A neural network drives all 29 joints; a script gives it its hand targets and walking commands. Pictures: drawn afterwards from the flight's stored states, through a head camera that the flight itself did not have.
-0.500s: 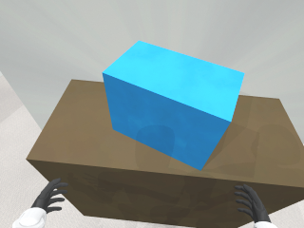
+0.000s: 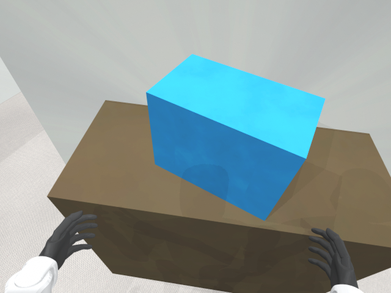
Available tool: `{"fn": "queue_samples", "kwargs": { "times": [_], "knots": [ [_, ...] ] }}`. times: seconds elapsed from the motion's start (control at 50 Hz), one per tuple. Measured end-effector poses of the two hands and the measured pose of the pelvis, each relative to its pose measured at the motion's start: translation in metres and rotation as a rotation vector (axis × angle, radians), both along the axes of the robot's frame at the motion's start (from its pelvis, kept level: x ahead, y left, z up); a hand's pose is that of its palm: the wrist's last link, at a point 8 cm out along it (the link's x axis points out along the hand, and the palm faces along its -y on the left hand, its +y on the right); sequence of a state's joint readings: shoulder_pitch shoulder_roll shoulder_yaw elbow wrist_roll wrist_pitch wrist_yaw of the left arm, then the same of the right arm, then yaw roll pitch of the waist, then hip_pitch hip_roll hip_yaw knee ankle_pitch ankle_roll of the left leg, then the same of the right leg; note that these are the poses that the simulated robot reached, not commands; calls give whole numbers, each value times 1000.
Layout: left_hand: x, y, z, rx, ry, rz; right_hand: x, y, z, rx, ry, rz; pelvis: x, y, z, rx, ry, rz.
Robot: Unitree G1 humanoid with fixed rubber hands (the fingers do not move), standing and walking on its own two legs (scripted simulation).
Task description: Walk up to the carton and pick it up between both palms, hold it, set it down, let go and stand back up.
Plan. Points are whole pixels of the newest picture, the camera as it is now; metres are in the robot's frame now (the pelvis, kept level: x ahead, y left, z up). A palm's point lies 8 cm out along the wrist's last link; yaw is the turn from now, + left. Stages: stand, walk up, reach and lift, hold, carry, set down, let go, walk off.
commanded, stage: reach and lift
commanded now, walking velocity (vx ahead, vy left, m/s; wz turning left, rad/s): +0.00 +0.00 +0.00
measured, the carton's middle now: (227, 136) +0.44 -0.02 +0.07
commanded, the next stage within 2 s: none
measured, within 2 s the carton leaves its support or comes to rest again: neither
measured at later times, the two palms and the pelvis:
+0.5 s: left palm (49, 232) +0.19 +0.29 +0.05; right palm (343, 266) +0.17 -0.20 +0.07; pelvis +0.02 +0.00 +0.00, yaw +0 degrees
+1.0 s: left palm (65, 196) +0.25 +0.27 +0.08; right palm (343, 247) +0.20 -0.21 +0.09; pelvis +0.03 +0.00 +0.00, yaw -1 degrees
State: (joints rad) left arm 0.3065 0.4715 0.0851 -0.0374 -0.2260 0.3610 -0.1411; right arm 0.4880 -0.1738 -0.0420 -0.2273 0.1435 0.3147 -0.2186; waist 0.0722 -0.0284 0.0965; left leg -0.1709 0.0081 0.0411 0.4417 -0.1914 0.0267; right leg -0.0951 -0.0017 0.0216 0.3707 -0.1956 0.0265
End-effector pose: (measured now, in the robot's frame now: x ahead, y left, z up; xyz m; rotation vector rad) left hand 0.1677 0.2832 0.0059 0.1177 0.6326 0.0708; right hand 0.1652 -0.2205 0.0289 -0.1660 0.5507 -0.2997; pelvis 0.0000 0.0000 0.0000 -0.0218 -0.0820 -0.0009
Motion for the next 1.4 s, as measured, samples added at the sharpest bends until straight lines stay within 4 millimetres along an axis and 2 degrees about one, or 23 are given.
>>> {"fn": "queue_samples", "kwargs": {
  "times": [0.14,0.3,0.52,0.74,0.86,1.12,1.3,1.4],
  "knots": [
    [-2,9,15,-2,-42,-34,4,11,13,23,-20,-47,2,2,0,-1,4,-5],
    [10,5,35,-6,-125,-103,5,16,28,50,-65,-95,7,3,0,-1,10,-8],
    [22,2,48,4,-174,-139,8,16,46,64,-112,-118,17,2,1,1,25,-9],
    [38,-1,56,0,-201,-169,15,14,50,64,-121,-131,26,1,1,2,36,-9],
    [52,-5,62,-5,-230,-188,19,13,52,70,-130,-137,29,1,1,3,40,-9],
    [96,-16,80,-5,-258,-241,43,14,63,93,-188,-124,30,1,1,3,43,-10],
    [120,-21,100,-5,-296,-263,60,15,75,100,-229,-92,29,1,1,2,41,-10],
    [142,-28,113,-14,-323,-289,72,16,81,112,-253,-91,27,1,1,2,38,-10]
  ]
}}
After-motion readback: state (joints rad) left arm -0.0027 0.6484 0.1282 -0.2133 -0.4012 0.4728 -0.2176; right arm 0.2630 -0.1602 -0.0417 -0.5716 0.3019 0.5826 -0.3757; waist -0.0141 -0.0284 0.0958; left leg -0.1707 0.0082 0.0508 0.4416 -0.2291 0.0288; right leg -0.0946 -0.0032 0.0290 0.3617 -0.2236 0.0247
